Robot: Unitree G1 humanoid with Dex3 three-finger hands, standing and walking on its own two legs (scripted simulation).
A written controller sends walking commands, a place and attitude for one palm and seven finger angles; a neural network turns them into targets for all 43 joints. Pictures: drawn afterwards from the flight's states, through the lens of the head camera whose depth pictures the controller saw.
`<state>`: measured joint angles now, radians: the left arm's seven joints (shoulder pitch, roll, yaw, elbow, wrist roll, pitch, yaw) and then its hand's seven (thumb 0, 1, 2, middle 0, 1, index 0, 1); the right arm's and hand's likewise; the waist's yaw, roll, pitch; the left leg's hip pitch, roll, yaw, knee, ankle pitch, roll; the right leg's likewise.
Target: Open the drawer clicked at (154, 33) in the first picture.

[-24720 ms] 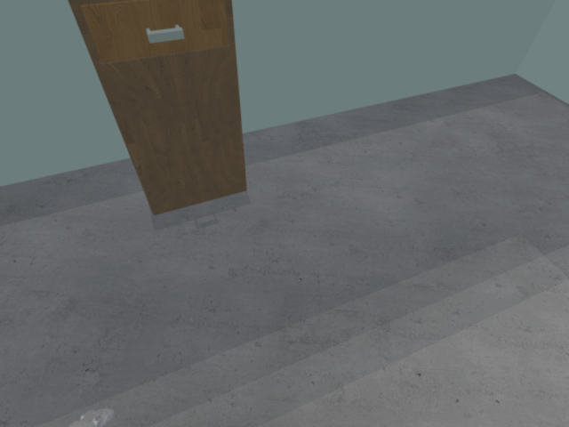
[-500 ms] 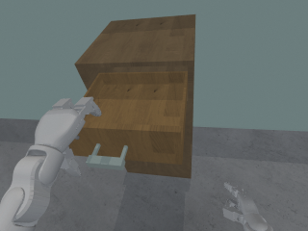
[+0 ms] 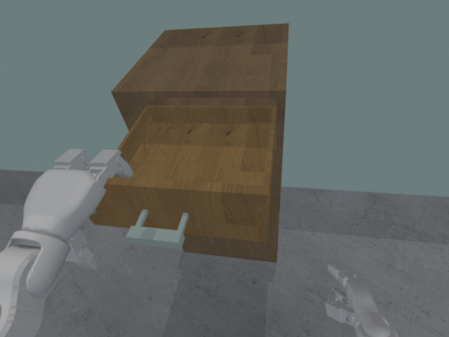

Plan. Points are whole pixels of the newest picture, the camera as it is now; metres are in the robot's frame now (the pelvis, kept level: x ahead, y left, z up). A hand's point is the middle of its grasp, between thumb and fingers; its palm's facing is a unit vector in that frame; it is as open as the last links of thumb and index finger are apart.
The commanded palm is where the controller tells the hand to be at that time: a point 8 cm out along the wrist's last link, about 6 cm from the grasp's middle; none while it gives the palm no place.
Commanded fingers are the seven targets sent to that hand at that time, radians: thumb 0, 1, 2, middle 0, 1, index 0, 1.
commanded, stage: draw the hand back to the body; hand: left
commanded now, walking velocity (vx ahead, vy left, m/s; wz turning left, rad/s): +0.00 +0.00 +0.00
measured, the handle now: (159, 226) +0.30 +0.19 +0.03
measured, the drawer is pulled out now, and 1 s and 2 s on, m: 0.30 0.30 0.30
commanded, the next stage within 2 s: step back with the hand held close in 1.02 s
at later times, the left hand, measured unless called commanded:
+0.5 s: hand (84, 190) +0.23 +0.22 +0.22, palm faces +0.41 -0.83 -0.39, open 11.5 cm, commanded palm +0.17 +0.27 +0.22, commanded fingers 0.00 0.38 0.68 -0.24 -0.64 -0.24 -0.64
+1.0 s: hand (69, 207) +0.21 +0.24 +0.21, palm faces +0.46 -0.80 -0.40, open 7.6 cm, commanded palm +0.16 +0.28 +0.22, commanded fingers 0.00 0.90 0.90 -0.20 -0.30 -0.20 -0.30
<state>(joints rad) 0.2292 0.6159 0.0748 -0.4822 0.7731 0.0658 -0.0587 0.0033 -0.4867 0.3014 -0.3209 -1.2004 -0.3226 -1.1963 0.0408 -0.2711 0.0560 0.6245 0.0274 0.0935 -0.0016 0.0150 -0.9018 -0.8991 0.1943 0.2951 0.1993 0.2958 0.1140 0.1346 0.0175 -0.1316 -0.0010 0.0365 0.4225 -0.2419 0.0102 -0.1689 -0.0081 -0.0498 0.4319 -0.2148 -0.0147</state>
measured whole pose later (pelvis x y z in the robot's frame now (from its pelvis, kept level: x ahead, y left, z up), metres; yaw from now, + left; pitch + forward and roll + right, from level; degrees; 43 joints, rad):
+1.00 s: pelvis +0.02 +0.00 +0.00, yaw +0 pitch -4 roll -1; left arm 0.45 0.34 0.35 -0.58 -0.06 -0.11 0.11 0.01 0.82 0.87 -0.21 -0.35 -0.22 -0.34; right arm 0.15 -0.21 0.03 0.64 -0.01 -0.13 -0.06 0.02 -0.90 -0.90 0.20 0.30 0.20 0.30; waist 0.09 0.07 0.04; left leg -0.07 0.02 0.03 0.43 -0.29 0.00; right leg -0.09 0.02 -0.05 0.39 -0.23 -0.02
